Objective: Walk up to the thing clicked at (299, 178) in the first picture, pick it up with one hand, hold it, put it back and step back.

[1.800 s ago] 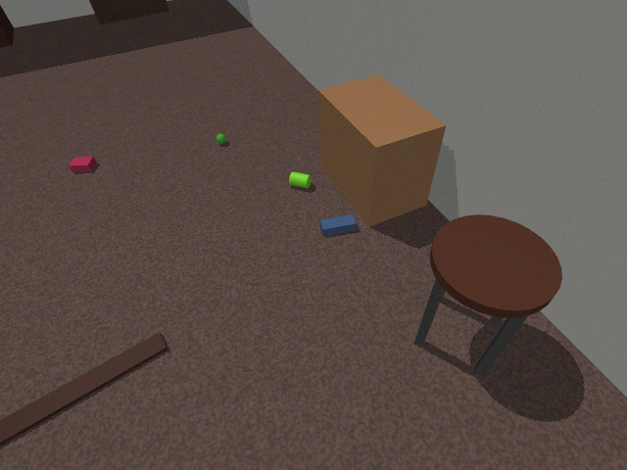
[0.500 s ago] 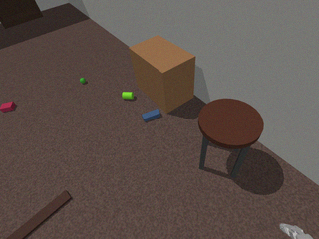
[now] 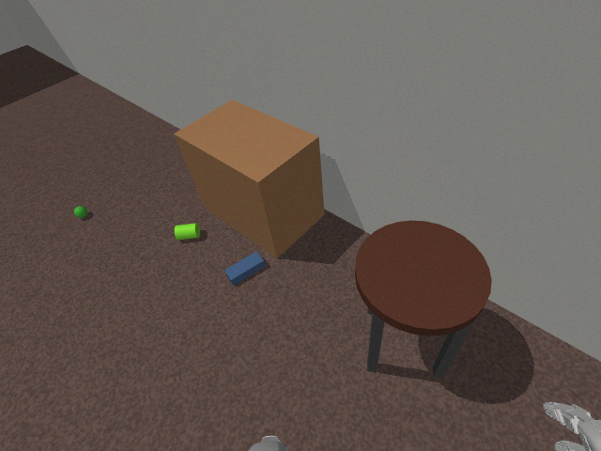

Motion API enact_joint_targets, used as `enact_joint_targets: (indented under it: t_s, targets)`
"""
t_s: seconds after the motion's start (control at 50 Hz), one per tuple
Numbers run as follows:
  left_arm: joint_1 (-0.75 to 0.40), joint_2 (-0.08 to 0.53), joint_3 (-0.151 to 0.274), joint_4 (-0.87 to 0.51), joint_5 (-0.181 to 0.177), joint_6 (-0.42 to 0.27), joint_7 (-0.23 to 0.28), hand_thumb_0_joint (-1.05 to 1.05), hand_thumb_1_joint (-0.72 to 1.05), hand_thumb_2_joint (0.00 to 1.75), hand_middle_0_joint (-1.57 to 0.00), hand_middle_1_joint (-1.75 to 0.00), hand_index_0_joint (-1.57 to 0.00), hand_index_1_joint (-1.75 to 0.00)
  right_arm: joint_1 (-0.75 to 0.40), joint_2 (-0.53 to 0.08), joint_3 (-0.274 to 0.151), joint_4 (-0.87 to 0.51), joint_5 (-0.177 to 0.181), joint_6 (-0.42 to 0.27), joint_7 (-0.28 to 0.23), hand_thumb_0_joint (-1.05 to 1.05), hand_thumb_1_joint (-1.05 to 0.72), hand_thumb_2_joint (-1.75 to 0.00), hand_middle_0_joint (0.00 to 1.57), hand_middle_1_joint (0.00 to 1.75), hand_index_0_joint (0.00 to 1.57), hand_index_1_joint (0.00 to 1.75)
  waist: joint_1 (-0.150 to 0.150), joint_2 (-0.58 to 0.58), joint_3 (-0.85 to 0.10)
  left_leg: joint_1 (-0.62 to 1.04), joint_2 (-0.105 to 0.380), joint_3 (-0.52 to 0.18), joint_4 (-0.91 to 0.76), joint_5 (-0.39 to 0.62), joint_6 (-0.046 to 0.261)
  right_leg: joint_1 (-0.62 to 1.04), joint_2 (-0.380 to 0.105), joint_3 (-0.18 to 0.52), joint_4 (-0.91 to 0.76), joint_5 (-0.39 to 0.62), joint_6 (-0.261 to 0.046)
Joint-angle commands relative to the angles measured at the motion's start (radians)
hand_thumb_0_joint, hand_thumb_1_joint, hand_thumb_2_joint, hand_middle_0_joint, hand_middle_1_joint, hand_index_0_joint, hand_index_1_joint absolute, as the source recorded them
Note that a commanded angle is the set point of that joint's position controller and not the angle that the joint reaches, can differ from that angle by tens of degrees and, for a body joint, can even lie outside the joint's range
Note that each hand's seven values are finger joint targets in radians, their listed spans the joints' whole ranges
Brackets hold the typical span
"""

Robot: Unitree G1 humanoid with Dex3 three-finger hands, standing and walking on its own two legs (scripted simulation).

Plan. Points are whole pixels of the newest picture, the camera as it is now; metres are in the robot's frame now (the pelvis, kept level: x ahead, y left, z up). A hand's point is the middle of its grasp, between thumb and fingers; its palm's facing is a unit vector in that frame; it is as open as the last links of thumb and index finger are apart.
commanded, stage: walk up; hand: left
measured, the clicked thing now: (187, 231) +1.14 +0.63 -0.71
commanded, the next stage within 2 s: none
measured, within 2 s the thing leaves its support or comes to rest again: neither
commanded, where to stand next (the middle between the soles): +0.72 +0.66 m, yaw -38 degrees
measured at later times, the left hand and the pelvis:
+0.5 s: hand (122, 330) +0.35 +0.37 -0.09, palm faces -0.20 -0.80 -0.57, open 7.4 cm; pelvis +0.19 +0.10 +0.00, yaw -12 degrees
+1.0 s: hand (69, 269) +0.52 +0.56 -0.12, palm faces -0.37 -0.75 -0.55, open 7.4 cm; pelvis +0.35 +0.28 +0.00, yaw -22 degrees
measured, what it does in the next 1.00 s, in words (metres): walks ahead, turning right: left foot, then right foot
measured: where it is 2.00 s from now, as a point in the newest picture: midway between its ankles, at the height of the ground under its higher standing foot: (172, 342)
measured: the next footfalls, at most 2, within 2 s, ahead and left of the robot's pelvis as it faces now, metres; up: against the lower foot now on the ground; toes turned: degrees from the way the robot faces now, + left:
left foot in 0.02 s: +0.17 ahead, +0.17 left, +0.00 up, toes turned +2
right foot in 0.36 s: +0.27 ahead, -0.04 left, +0.00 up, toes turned -16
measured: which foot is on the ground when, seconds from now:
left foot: up 0.00-0.00, down 0.02-0.36, up 0.38-0.76, down 0.78-1.00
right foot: down 0.00-0.04, up 0.06-0.34, down 0.36-0.80, up 0.82-1.00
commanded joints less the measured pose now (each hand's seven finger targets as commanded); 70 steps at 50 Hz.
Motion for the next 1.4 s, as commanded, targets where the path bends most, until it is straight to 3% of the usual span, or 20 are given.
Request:
enact_joint_targets:
  t_s: [0.0, 0.02, 0.04, 0.12, 0.22, 0.32, 0.34, 0.38, 0.48, 0.68, 0.74, 0.78, 0.8, 0.84, 0.94, 1.02, 1.08, 1.14, 1.24, 1.38]
  targets:
    - [-0.053, 0.170, 0.045, -0.101, -0.006, -0.016, 0.039, 0.00, 0.90, 0.90, -0.20, -0.30, -0.20, -0.30, 0.316, -0.277, -0.109, -0.010, -0.023, -0.060, -0.055, 0.00, -0.90, -0.90, 0.20, 0.30, 0.20, 0.30, -0.238, 0.256, -0.135, 0.647, 0.087, -0.211, -0.265, -0.291, 0.065, -0.573, 0.065, -0.036, 0.612, 0.112, -0.125]
    - [-0.023, 0.167, 0.036, -0.101, -0.031, -0.014, 0.053, 0.00, 0.90, 0.90, -0.20, -0.30, -0.20, -0.30, 0.222, -0.346, -0.114, -0.039, 0.007, -0.069, -0.071, 0.00, -0.90, -0.90, 0.20, 0.30, 0.20, 0.30, -0.165, 0.352, -0.126, 0.608, 0.271, -0.613, -0.493, -0.427, 0.131, -0.730, 0.145, -0.044, 0.762, -0.093, -0.135]
    - [-0.020, 0.209, 0.034, -0.074, -0.024, -0.016, 0.057, 0.00, 0.90, 0.90, -0.20, -0.30, -0.20, -0.30, 0.113, -0.342, -0.122, -0.058, 0.036, -0.066, -0.077, 0.00, -0.90, -0.90, 0.20, 0.30, 0.20, 0.30, -0.106, 0.212, -0.114, 0.477, 0.282, -0.626, -0.535, -0.489, 0.161, -0.663, 0.052, 0.035, 0.817, -0.004, -0.160]
    - [-0.028, 0.261, 0.065, 0.006, -0.040, -0.010, 0.026, 0.00, 0.90, 0.90, -0.20, -0.30, -0.20, -0.30, 0.070, -0.174, -0.067, -0.077, 0.018, -0.076, -0.084, 0.00, -0.90, -0.90, 0.20, 0.30, 0.20, 0.30, -0.066, 0.113, -0.068, 0.370, 0.147, -0.173, -0.378, -0.061, 0.192, -0.547, -0.040, -0.055, 0.572, 0.115, -0.110]
    - [-0.096, 0.194, 0.060, -0.038, -0.040, -0.009, 0.022, 0.00, 0.90, 0.90, -0.20, -0.30, -0.20, -0.30, 0.094, -0.154, -0.048, -0.102, -0.013, -0.073, -0.088, 0.00, -0.90, -0.90, 0.20, 0.30, 0.20, 0.30, -0.083, 0.093, -0.055, 0.386, 0.184, -0.045, -0.328, 0.332, 0.277, -0.457, -0.028, -0.139, 0.275, 0.134, -0.092]
    - [0.160, 0.271, 0.128, 0.021, -0.015, -0.012, 0.048, 0.00, 0.90, 0.90, -0.20, -0.30, -0.20, -0.30, 0.005, -0.076, -0.008, -0.167, -0.001, -0.047, -0.070, 0.00, -0.90, -0.90, 0.20, 0.30, 0.20, 0.30, 0.091, -0.163, -0.167, -0.045, 0.019, 0.157, 0.092, 0.061, 0.114, 0.218, -0.007, -0.070, -0.022, 0.345, -0.136]
    - [0.193, 0.328, 0.144, 0.007, -0.002, -0.015, 0.063, 0.00, 0.90, 0.90, -0.20, -0.30, -0.20, -0.30, 0.071, -0.032, 0.008, -0.163, -0.003, -0.041, -0.072, 0.00, -0.90, -0.90, 0.20, 0.30, 0.20, 0.30, 0.091, -0.323, -0.170, -0.215, -0.079, 0.141, 0.304, -0.335, 0.066, 0.290, -0.192, 0.248, -0.153, 0.171, -0.187]
    - [0.048, 0.375, 0.134, -0.080, -0.029, -0.008, 0.076, 0.00, 0.90, 0.90, -0.20, -0.30, -0.20, -0.30, 0.122, -0.176, -0.039, -0.137, -0.011, 0.000, -0.086, 0.00, -0.90, -0.90, 0.20, 0.30, 0.20, 0.30, 0.029, -0.150, -0.113, -0.251, -0.044, -0.073, 0.553, -0.332, -0.001, 0.076, -0.402, 0.654, -0.284, -0.145, -0.335]
    - [-0.072, 0.312, 0.117, -0.108, -0.012, -0.022, 0.068, 0.00, 0.90, 0.90, -0.20, -0.30, -0.20, -0.30, 0.165, -0.172, -0.042, -0.073, -0.011, 0.017, -0.076, 0.00, -0.90, -0.90, 0.20, 0.30, 0.20, 0.30, -0.048, -0.183, 0.005, -0.125, 0.015, -0.070, 0.503, -0.166, -0.014, -0.252, -0.197, 0.250, -0.225, 0.013, -0.266]
    - [-0.032, 0.406, 0.150, -0.108, 0.017, -0.025, 0.080, 0.00, 0.90, 0.90, -0.20, -0.30, -0.20, -0.30, 0.016, -0.173, -0.057, -0.145, -0.012, 0.012, -0.052, 0.00, -0.90, -0.90, 0.20, 0.30, 0.20, 0.30, -0.011, -0.266, -0.031, -0.040, 0.006, 0.005, 0.238, -0.264, -0.001, -0.324, -0.174, 0.226, -0.063, 0.067, -0.302]
    - [-0.144, 0.349, 0.123, -0.120, 0.010, -0.010, 0.089, 0.00, 0.90, 0.90, -0.20, -0.30, -0.20, -0.30, 0.233, -0.181, -0.085, -0.082, -0.020, -0.003, -0.064, 0.00, -0.90, -0.90, 0.20, 0.30, 0.20, 0.30, -0.165, -0.161, -0.109, 0.334, -0.066, 0.068, -0.011, -0.190, 0.004, -0.518, -0.101, 0.076, 0.230, 0.231, -0.212]
    - [-0.094, 0.180, 0.062, -0.117, -0.008, 0.001, 0.105, 0.00, 0.90, 0.90, -0.20, -0.30, -0.20, -0.30, 0.263, -0.346, -0.117, -0.086, -0.022, -0.021, -0.085, 0.00, -0.90, -0.90, 0.20, 0.30, 0.20, 0.30, -0.178, 0.350, -0.046, 0.427, 0.241, -0.518, -0.443, -0.464, 0.075, -0.897, 0.165, -0.065, 0.705, -0.134, -0.116]
    - [-0.129, 0.244, 0.067, -0.090, -0.007, -0.003, 0.116, 0.00, 0.90, 0.90, -0.20, -0.30, -0.20, -0.30, 0.170, -0.378, -0.124, -0.092, -0.003, -0.021, -0.091, 0.00, -0.90, -0.90, 0.20, 0.30, 0.20, 0.30, -0.133, 0.288, 0.005, 0.296, 0.261, -0.628, -0.519, -0.560, 0.145, -0.836, 0.082, 0.025, 0.812, -0.086, -0.149]
    - [-0.079, 0.292, 0.080, -0.012, -0.031, -0.004, 0.099, 0.00, 0.90, 0.90, -0.20, -0.30, -0.20, -0.30, 0.113, -0.254, -0.087, -0.116, -0.001, -0.022, -0.104, 0.00, -0.90, -0.90, 0.20, 0.30, 0.20, 0.30, -0.096, 0.056, 0.039, 0.299, 0.176, -0.347, -0.380, -0.379, 0.090, -0.795, 0.041, 0.014, 0.720, 0.077, -0.122]
    - [-0.026, 0.232, 0.071, 0.022, -0.036, 0.002, 0.075, 0.00, 0.90, 0.90, -0.20, -0.30, -0.20, -0.30, 0.119, -0.164, -0.051, -0.118, -0.016, -0.031, -0.112, 0.00, -0.90, -0.90, 0.20, 0.30, 0.20, 0.30, -0.077, 0.123, 0.002, 0.369, 0.117, -0.092, -0.269, 0.216, 0.168, -0.584, 0.031, -0.102, 0.448, 0.078, -0.092]
    - [-0.029, 0.215, 0.077, -0.007, -0.034, 0.011, 0.074, 0.00, 0.90, 0.90, -0.20, -0.30, -0.20, -0.30, 0.097, -0.145, -0.041, -0.150, -0.024, -0.012, -0.110, 0.00, -0.90, -0.90, 0.20, 0.30, 0.20, 0.30, -0.059, 0.073, -0.013, 0.295, 0.132, -0.076, -0.270, 0.161, 0.184, -0.398, 0.033, -0.147, 0.294, 0.135, -0.111]
    - [0.181, 0.242, 0.110, 0.030, -0.028, 0.005, 0.091, 0.00, 0.90, 0.90, -0.20, -0.30, -0.20, -0.30, -0.019, -0.119, -0.023, -0.202, -0.014, 0.002, -0.104, 0.00, -0.90, -0.90, 0.20, 0.30, 0.20, 0.30, 0.095, -0.090, -0.066, 0.032, 0.049, 0.066, 0.019, 0.188, 0.070, 0.062, 0.025, -0.126, -0.025, 0.365, -0.140]
    - [0.060, 0.357, 0.136, -0.082, -0.027, 0.004, 0.123, 0.00, 0.90, 0.90, -0.20, -0.30, -0.20, -0.30, 0.142, -0.169, -0.040, -0.174, -0.014, 0.026, -0.123, 0.00, -0.90, -0.90, 0.20, 0.30, 0.20, 0.30, 0.033, -0.122, -0.149, -0.244, -0.053, -0.104, 0.653, -0.408, -0.073, 0.111, -0.478, 0.649, -0.201, 0.192, -0.433]
    - [-0.069, 0.305, 0.114, -0.103, 0.000, -0.016, 0.110, 0.00, 0.90, 0.90, -0.20, -0.30, -0.20, -0.30, 0.150, -0.171, -0.047, -0.109, -0.008, 0.037, -0.102, 0.00, -0.90, -0.90, 0.20, 0.30, 0.20, 0.30, -0.035, -0.152, -0.009, -0.106, -0.008, -0.098, 0.634, -0.207, -0.014, -0.256, -0.219, 0.208, -0.137, 0.190, -0.297]
    - [-0.058, 0.408, 0.151, -0.107, 0.031, -0.018, 0.095, 0.00, 0.90, 0.90, -0.20, -0.30, -0.20, -0.30, 0.057, -0.162, -0.050, -0.148, -0.010, 0.042, -0.076, 0.00, -0.90, -0.90, 0.20, 0.30, 0.20, 0.30, -0.007, -0.284, 0.005, -0.028, 0.028, 0.012, 0.355, -0.272, -0.006, -0.390, -0.164, 0.171, -0.098, -0.027, -0.294]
